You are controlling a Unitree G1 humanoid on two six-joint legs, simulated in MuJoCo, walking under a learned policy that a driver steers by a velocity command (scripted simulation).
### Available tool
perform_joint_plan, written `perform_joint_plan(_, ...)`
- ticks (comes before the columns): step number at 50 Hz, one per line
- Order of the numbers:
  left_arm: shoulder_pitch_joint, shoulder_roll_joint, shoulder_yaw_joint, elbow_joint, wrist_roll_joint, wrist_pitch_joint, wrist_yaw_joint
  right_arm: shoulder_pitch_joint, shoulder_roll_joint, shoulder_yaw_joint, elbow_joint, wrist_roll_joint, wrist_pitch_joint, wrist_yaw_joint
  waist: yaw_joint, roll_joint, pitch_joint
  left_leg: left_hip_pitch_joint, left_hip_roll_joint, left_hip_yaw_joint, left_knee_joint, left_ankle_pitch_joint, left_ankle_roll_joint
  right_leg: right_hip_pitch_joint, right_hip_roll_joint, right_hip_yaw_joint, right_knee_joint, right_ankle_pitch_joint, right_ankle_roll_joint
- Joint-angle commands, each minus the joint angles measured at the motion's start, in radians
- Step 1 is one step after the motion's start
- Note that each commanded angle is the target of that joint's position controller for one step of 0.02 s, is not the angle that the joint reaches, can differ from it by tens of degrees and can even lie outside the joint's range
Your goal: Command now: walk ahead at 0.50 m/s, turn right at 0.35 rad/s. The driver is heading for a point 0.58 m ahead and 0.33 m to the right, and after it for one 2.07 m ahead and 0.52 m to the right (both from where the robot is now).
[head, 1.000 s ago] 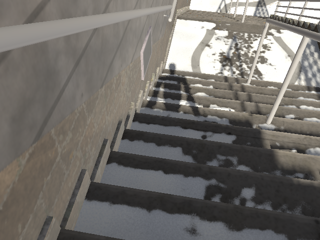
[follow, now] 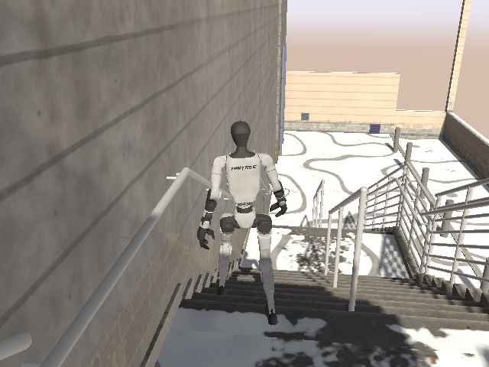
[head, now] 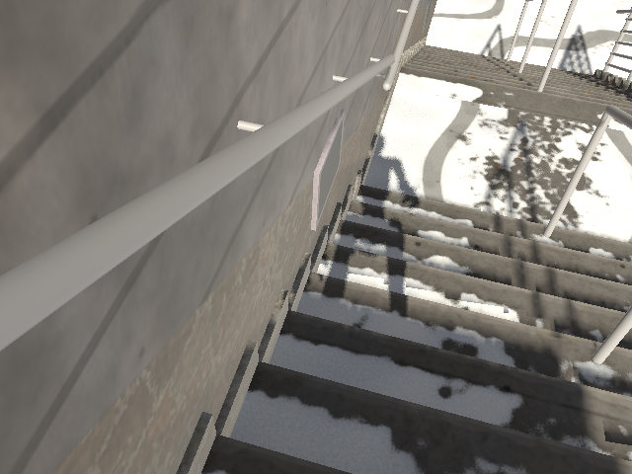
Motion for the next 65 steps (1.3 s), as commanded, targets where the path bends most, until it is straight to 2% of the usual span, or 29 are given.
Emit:
perform_joint_plan(1, -0.078, 0.107, 0.02, -0.049, -0.013, 0.013, 0.011, 0.357, -0.141, -0.054, 0.077, -0.008, 0.0, -0.015, -0.239, -0.092, -0.056, 0.422, 0.031, 0.05, -0.168, 0.209, -0.024, -0.129, -0.051, 0.101, 0.397, 0.585, -0.049)
perform_joint_plan(2, -0.042, 0.079, 0.015, 0.009, -0.043, 0.021, 0.001, 0.539, -0.163, -0.066, 0.12, -0.015, 0.016, -0.014, -0.334, -0.095, -0.121, 0.65, 0.078, 0.031, -0.035, 0.023, 0.017, -0.269, 0.04, 0.076, 0.783, 0.334, 0.012)
perform_joint_plan(3, 0.166, -0.049, 0.005, 0.061, -0.063, 0.009, -0.007, 0.588, -0.203, -0.037, 0.137, -0.069, 0.004, 0.008, -0.271, 0.15, -0.198, 0.855, 0.177, -0.033, 0.285, 0.335, 0.025, -0.553, 0.119, 0.179, 1.165, -0.205, 0.048)
perform_joint_plan(4, 0.317, -0.042, 0.018, 0.051, -0.095, 0.0, -0.017, 0.6, -0.287, -0.059, 0.143, -0.055, 0.024, 0.025, -0.186, 0.354, -0.234, 0.804, 0.359, -0.243, 0.282, 0.425, 0.104, -0.665, 0.099, 0.218, 1.324, -0.183, 0.073)
perform_joint_plan(6, 0.134, 0.042, 0.042, 0.037, -0.057, 0.019, -0.008, 0.408, -0.112, -0.014, 0.061, -0.037, 0.081, 0.017, -0.182, 0.0, -0.048, 0.492, 0.25, -0.152, 0.098, 0.098, 0.075, -0.678, 0.067, 0.151, 1.116, 0.134, 0.043)
perform_joint_plan(7, 0.159, -0.037, 0.027, -0.025, -0.094, 0.055, 0.018, 0.355, -0.3, -0.069, 0.111, -0.024, 0.082, -0.013, -0.08, 0.328, -0.05, 0.414, 0.433, -0.407, 0.02, 0.048, 0.178, -0.754, 0.049, 0.132, 1.235, 0.253, 0.069)
perform_joint_plan(9, 0.084, 0.066, 0.051, -0.04, -0.069, 0.096, -0.004, 0.282, -0.119, -0.027, 0.063, -0.019, 0.05, -0.039, -0.092, 0.2, -0.006, 0.213, 0.34, -0.214, 0.043, -0.389, 0.115, -0.676, -0.036, 0.227, 0.933, 0.471, 0.005)
perform_joint_plan(11, 0.031, 0.038, 0.059, -0.068, -0.05, 0.116, -0.012, 0.225, -0.102, -0.02, 0.05, 0.02, 0.032, -0.073, -0.065, 0.115, 0.093, 0.077, 0.224, -0.114, -0.037, -0.844, 0.077, -0.637, -0.062, 0.169, 0.626, 0.678, 0.021)
perform_joint_plan(13, -0.115, 0.009, 0.046, -0.137, -0.015, 0.117, -0.003, 0.324, -0.095, -0.019, 0.071, 0.019, 0.018, -0.118, -0.134, 0.133, 0.185, 0.088, 0.243, -0.094, -0.026, -0.665, 0.089, -0.67, -0.069, 0.198, 0.435, 0.725, 0.021)
perform_joint_plan(16, -0.195, -0.028, 0.022, -0.207, -0.022, 0.125, -0.026, 0.437, -0.176, -0.06, 0.105, -0.005, 0.019, -0.119, -0.148, 0.128, 0.117, 0.234, 0.297, -0.067, 0.036, -0.4, 0.143, -0.703, -0.057, 0.122, 0.401, 0.688, 0.025)
perform_joint_plan(17, -0.156, -0.032, 0.022, -0.203, -0.025, 0.131, -0.022, 0.432, -0.173, -0.07, 0.113, 0.018, 0.017, -0.114, -0.137, 0.165, 0.115, 0.272, 0.289, -0.047, 0.043, -0.446, 0.137, -0.734, -0.07, 0.121, 0.386, 0.678, 0.021)
perform_joint_plan(19, -0.182, -0.027, 0.029, -0.218, -0.015, 0.118, -0.038, 0.475, -0.094, -0.07, 0.123, 0.052, 0.004, -0.113, -0.149, 0.101, 0.126, 0.363, 0.267, 0.002, 0.136, -0.67, 0.12, -0.834, -0.093, 0.228, 0.251, 0.948, 0.002)
perform_joint_plan(23, -0.351, 0.012, 0.033, -0.266, -0.051, 0.074, -0.073, 0.523, 0.011, -0.053, 0.103, 0.023, -0.001, -0.104, -0.213, 0.104, 0.157, 0.356, 0.295, 0.048, 0.144, -0.954, 0.107, -0.888, -0.082, 0.13, 0.192, 0.983, -0.034)
perform_joint_plan(25, -0.438, 0.007, 0.025, -0.281, -0.03, 0.08, -0.097, 0.458, 0.012, -0.05, 0.053, 0.027, 0.004, -0.116, -0.245, 0.061, 0.17, 0.257, 0.266, 0.163, 0.219, -1.079, 0.059, -0.747, -0.075, 0.069, 0.008, 1.334, -0.018)
perform_joint_plan(30, -0.483, 0.041, 0.024, -0.271, -0.068, 0.102, -0.097, 0.329, -0.143, -0.091, 0.007, 0.038, 0.056, -0.107, -0.246, 0.105, 0.239, 0.147, 0.298, 0.225, 0.262, -0.987, 0.031, -0.429, -0.136, -0.039, -0.262, 0.99, -0.033)
perform_joint_plan(33, 0.023, 0.207, 0.115, -0.06, -0.024, 0.063, -0.051, 0.315, -0.125, -0.086, 0.05, 0.036, 0.045, -0.096, 0.017, -0.001, -0.05, 0.076, 0.148, 0.297, 1.026, -0.656, -0.047, 0.201, -0.022, -0.126, -0.342, 1.101, -0.072)
perform_joint_plan(34, 0.066, 0.321, 0.115, -0.017, 0.008, 0.06, -0.065, 0.341, 0.02, -0.058, 0.037, 0.001, 0.016, -0.094, -0.016, -0.393, -0.047, -0.302, 0.007, 0.249, 1.602, -1.393, -0.107, 0.398, -0.115, 0.034, -0.139, 1.549, -0.143)
perform_joint_plan(35, -0.002, 0.285, 0.075, -0.046, -0.023, 0.063, -0.094, 0.521, 0.02, -0.052, 0.006, 0.0, -0.011, -0.081, -0.129, -0.47, -0.292, -0.396, 0.011, 0.072, 1.693, -1.392, -0.094, 0.469, -0.134, 0.228, -0.098, 1.393, -0.217)
perform_joint_plan(36, 0.05, 0.289, 0.089, -0.018, -0.055, 0.077, -0.105, 0.464, 0.013, -0.051, -0.061, 0.032, -0.029, -0.091, -0.098, -0.408, -0.402, -0.462, -0.016, 0.05, 1.661, -1.34, -0.098, 0.454, -0.258, 0.49, -0.336, 0.828, -0.327)
perform_joint_plan(38, -0.04, 0.203, 0.067, -0.016, -0.03, 0.039, -0.097, 0.265, 0.012, -0.035, -0.097, 0.084, -0.007, -0.143, -0.096, -0.101, -0.187, -0.572, -0.009, 0.011, 1.504, -1.081, -0.02, 0.15, -0.37, 0.797, -0.63, 0.164, -0.349)
perform_joint_plan(40, -0.267, 0.116, 0.034, -0.069, 0.01, -0.019, -0.1, 0.263, -0.017, -0.036, -0.072, 0.033, 0.01, -0.167, -0.207, -0.033, -0.054, -0.511, 0.023, -0.064, 1.23, -0.812, 0.043, -0.157, -0.328, 0.698, -0.472, 0.315, -0.256)
perform_joint_plan(43, -0.28, 0.078, 0.009, -0.074, 0.0, -0.019, -0.023, 0.13, -0.038, -0.059, -0.142, -0.025, -0.002, -0.132, -0.215, -0.137, 0.005, -0.214, -0.018, -0.002, 0.624, -0.526, -0.004, -0.4, -0.114, 0.396, -0.499, 0.57, -0.173)
perform_joint_plan(45, -0.206, 0.124, 0.021, -0.068, 0.042, 0.001, 0.016, 0.15, -0.005, -0.056, -0.139, -0.021, 0.022, -0.1, -0.234, -0.169, -0.098, -0.139, -0.077, 0.023, 0.655, -0.301, -0.046, -0.372, -0.121, 0.384, -0.374, 1.034, -0.198)
perform_joint_plan(49, -0.044, 0.015, 0.003, -0.039, -0.048, 0.02, 0.063, -0.061, 0.032, -0.04, -0.22, -0.021, 0.012, -0.045, -0.148, -0.076, -0.058, -0.081, -0.161, -0.009, 0.209, 0.038, 0.023, -0.327, -0.018, 0.311, -0.238, 0.91, -0.122)
perform_joint_plan(53, -0.095, 0.003, -0.016, -0.096, -0.025, 0.049, 0.095, -0.07, 0.046, -0.031, -0.26, -0.014, 0.03, -0.044, -0.183, -0.189, -0.047, 0.05, -0.192, -0.027, 0.173, 0.009, 0.001, -0.369, 0.018, 0.357, -0.154, 0.913, -0.119)
perform_joint_plan(60, 0.005, -0.041, -0.032, -0.101, -0.014, 0.057, 0.091, 0.121, 0.037, -0.024, -0.157, 0.044, -0.01, 0.006, -0.093, -0.065, 0.066, 0.02, -0.128, -0.042, -0.14, -0.077, -0.01, -0.192, -0.02, 0.361, 0.201, 1.097, -0.154)
perform_joint_plan(63, -0.187, 0.023, -0.016, -0.152, 0.01, 0.037, 0.036, 0.612, 0.004, -0.039, 0.023, 0.0, -0.005, 0.023, -0.297, 0.188, -0.125, 0.775, 0.038, -0.089, -0.08, 0.527, 0.186, -0.721, 0.084, 0.099, 0.923, 0.815, 0.014)
perform_joint_plan(64, -0.057, 0.044, -0.015, -0.127, 0.003, 0.011, 0.003, 0.668, 0.004, -0.026, 0.063, 0.013, 0.027, 0.02, -0.301, 0.364, -0.358, 1.285, 0.219, -0.323, 0.176, 0.849, 0.43, -1.108, 0.186, 0.013, 1.392, -0.196, 0.135)
perform_joint_plan(65, -0.077, 0.032, -0.036, -0.177, -0.02, -0.007, -0.015, 0.661, -0.018, -0.029, 0.054, 0.009, 0.058, 0.007, -0.315, 0.201, -0.45, 1.39, 0.279, -0.376, 0.209, 0.836, 0.476, -1.311, 0.082, 0.052, 1.509, -0.219, 0.138)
